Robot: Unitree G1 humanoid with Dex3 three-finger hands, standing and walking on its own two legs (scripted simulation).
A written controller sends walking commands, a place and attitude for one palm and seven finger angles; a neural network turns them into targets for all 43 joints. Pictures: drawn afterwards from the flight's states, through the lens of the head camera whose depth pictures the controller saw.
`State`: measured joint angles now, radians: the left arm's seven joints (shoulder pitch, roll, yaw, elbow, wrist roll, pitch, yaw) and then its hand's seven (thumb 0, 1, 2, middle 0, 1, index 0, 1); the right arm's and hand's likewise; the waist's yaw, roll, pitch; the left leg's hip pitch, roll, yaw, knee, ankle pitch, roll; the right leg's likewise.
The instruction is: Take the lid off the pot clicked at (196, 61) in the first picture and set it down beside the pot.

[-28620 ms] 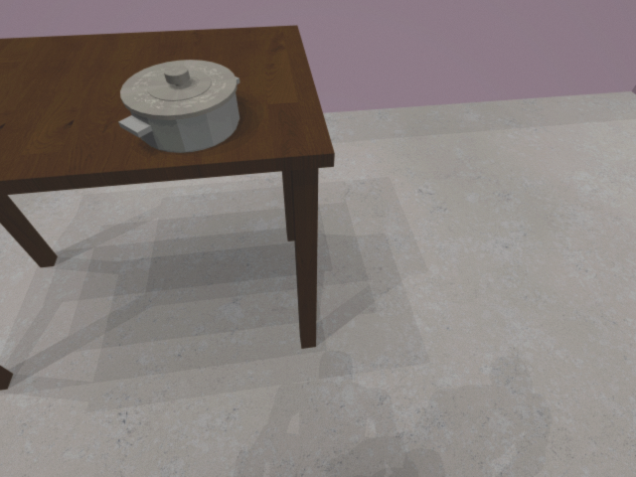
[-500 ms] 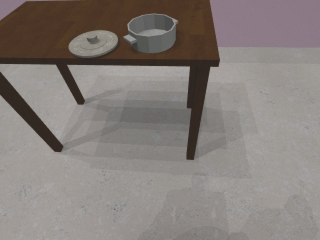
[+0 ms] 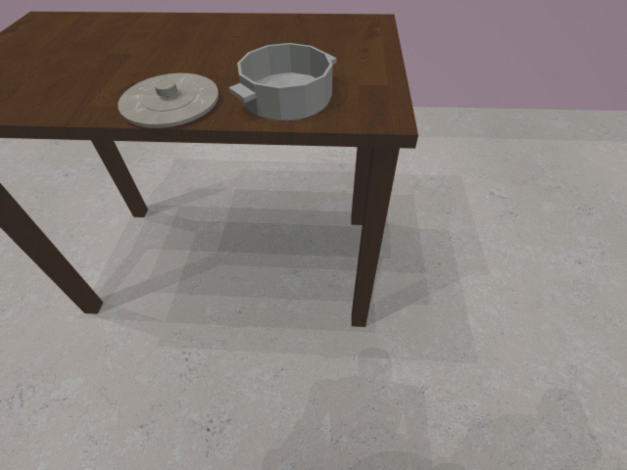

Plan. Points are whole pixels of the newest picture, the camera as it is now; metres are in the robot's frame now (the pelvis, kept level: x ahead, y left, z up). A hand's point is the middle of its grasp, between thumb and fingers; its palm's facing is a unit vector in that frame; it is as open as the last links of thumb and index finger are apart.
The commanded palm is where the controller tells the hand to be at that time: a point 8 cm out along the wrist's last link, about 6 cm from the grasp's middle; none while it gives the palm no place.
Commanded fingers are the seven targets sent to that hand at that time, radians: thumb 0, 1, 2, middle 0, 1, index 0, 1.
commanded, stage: let the arm hang, fingers relaxed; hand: left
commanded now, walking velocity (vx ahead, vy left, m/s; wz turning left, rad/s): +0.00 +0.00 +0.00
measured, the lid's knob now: (166, 87) +0.78 +0.32 +0.09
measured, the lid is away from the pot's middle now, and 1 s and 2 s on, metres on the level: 0.24 0.24 0.24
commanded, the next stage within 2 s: look to check the result in 0.34 s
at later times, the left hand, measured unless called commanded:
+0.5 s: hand out of the picture +0.00 +0.15 -0.18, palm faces +0.04 -0.98 -0.18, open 7.3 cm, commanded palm none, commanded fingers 0.00 0.90 0.90 -0.20 -0.30 -0.20 -0.30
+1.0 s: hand out of the picture +0.01 +0.15 -0.17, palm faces +0.04 -0.98 -0.20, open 7.3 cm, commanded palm none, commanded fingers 0.00 0.90 0.90 -0.20 -0.30 -0.20 -0.30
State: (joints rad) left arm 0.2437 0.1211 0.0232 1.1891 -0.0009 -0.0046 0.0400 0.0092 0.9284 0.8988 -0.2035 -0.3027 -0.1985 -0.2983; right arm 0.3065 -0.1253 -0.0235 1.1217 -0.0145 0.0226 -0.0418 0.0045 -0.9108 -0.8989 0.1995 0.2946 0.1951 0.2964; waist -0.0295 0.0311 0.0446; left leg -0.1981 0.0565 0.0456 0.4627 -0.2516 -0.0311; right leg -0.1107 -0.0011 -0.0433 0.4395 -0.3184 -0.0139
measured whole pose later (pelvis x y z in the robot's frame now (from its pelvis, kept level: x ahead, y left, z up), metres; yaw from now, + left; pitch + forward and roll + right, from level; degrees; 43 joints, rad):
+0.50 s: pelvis +0.01 -0.01 +0.00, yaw +0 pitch -1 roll +0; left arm 0.27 0.11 0.02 1.19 0.00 -0.01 0.04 0.01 0.92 0.90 -0.20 -0.30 -0.20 -0.30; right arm 0.29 -0.12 -0.02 1.12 -0.01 0.02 -0.05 0.01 -0.92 -0.90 0.20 0.29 0.20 0.30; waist -0.02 0.02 0.04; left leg -0.17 0.06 0.04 0.46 -0.27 -0.04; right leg -0.08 0.01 -0.05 0.42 -0.33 -0.02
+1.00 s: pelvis +0.02 -0.01 +0.00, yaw +0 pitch -1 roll +0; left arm 0.27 0.11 0.02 1.18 0.00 -0.01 0.04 0.01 0.92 0.90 -0.20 -0.30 -0.20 -0.30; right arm 0.29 -0.12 -0.02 1.13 -0.01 0.02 -0.05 0.00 -0.91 -0.90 0.20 0.29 0.20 0.30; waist -0.03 0.03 0.04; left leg -0.17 0.07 0.04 0.44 -0.27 -0.05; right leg -0.07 0.01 -0.05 0.41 -0.33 -0.03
